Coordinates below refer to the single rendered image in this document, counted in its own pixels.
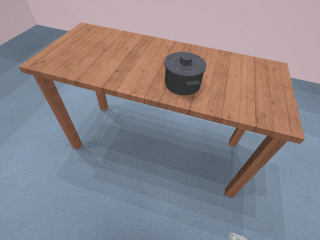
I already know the pot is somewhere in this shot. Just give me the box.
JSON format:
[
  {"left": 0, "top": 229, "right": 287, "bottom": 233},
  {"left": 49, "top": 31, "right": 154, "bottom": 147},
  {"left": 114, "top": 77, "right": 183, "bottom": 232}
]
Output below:
[{"left": 164, "top": 68, "right": 204, "bottom": 96}]

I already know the table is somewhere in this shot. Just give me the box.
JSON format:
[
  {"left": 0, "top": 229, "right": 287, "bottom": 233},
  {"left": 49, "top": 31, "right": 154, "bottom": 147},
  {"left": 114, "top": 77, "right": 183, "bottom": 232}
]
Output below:
[{"left": 19, "top": 22, "right": 305, "bottom": 198}]

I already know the knob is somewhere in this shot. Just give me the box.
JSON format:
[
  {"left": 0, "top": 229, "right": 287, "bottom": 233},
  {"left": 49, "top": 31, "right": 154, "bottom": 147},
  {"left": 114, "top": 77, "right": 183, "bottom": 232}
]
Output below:
[{"left": 180, "top": 53, "right": 193, "bottom": 65}]

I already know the lid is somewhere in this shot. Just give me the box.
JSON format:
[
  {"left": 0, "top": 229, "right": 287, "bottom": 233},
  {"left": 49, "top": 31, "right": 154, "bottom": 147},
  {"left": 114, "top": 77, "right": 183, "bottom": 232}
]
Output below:
[{"left": 164, "top": 52, "right": 207, "bottom": 78}]

